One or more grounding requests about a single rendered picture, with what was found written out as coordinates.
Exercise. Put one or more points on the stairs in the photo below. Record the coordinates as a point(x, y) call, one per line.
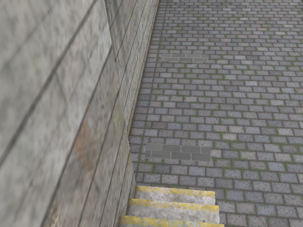
point(154, 206)

